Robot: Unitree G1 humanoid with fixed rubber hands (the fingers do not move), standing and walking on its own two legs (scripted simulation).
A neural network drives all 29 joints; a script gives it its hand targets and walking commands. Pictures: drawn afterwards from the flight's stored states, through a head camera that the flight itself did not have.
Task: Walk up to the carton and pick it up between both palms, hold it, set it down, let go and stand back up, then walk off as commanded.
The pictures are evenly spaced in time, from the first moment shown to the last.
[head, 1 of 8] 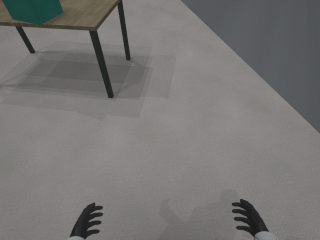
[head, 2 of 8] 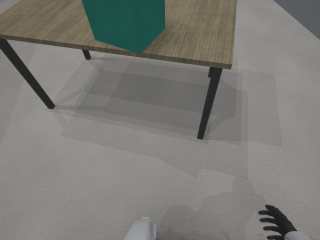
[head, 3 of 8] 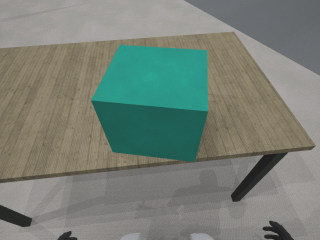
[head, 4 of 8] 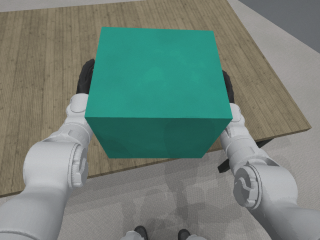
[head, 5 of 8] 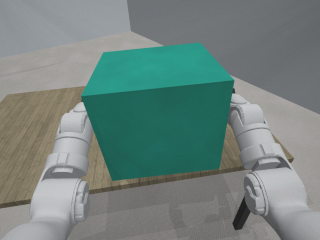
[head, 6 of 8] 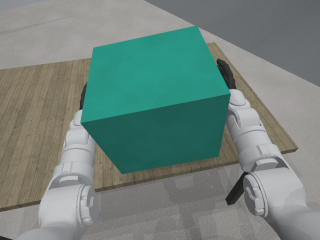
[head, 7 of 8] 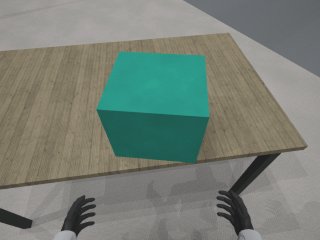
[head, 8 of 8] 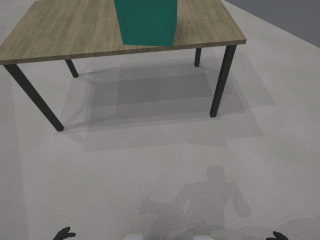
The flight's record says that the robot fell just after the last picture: no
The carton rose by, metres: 0.19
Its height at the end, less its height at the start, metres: +0.00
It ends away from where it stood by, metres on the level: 0.01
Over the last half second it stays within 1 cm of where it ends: yes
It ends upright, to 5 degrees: yes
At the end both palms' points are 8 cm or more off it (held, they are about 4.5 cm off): yes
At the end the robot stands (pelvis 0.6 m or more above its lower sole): yes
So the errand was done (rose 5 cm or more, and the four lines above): yes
